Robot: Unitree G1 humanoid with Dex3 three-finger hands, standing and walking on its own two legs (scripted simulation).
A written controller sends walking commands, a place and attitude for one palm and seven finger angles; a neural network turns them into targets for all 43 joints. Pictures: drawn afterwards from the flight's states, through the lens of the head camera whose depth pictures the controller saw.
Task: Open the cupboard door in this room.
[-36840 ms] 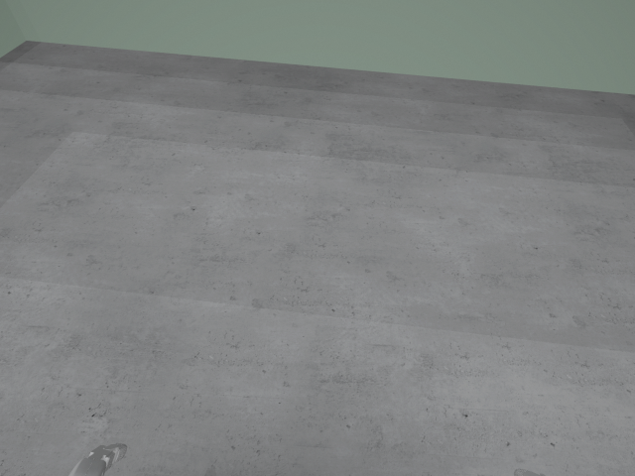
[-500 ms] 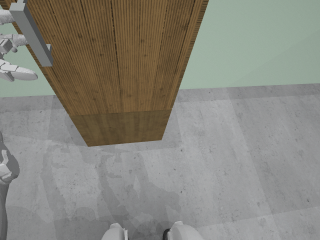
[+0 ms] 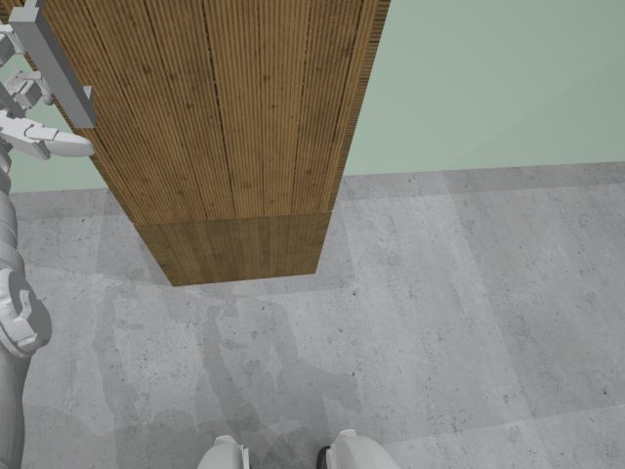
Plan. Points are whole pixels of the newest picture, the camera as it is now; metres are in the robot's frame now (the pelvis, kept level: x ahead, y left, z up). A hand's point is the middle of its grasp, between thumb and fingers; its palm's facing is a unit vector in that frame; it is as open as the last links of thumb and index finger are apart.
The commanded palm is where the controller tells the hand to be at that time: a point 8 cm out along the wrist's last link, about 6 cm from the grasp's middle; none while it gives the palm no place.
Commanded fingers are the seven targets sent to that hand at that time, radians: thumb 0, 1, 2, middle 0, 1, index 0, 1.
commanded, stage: slide the fingers in behind the handle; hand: left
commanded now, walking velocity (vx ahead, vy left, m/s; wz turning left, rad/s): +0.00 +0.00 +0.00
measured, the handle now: (62, 63) +0.58 +0.25 +0.13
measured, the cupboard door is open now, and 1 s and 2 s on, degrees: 0 0 8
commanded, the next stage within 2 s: close the thumb around the handle in 0.66 s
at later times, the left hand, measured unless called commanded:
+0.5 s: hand (68, 94) +0.53 +0.23 +0.13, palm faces +0.03 -1.00 +0.00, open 13.8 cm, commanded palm +0.51 +0.27 +0.12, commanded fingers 0.00 -0.50 0.30 -0.30 -1.20 -0.30 -1.20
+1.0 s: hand (72, 97) +0.53 +0.23 +0.13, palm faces +0.03 -1.00 +0.01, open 12.3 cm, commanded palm +0.51 +0.27 +0.12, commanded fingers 0.00 0.23 0.61 -0.35 -1.28 -0.35 -1.28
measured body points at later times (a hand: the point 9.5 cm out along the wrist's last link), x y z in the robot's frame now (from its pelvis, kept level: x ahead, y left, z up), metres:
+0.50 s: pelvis +0.01 +0.00 +0.00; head +0.13 +0.02 +0.43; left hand +0.53 +0.29 +0.13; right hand -0.03 -0.26 -0.10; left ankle +0.00 +0.12 -0.70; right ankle -0.01 -0.12 -0.70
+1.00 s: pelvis +0.01 +0.01 +0.00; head +0.12 +0.03 +0.44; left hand +0.52 +0.28 +0.13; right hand +0.00 -0.26 -0.11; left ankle +0.00 +0.12 -0.70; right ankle -0.01 -0.12 -0.70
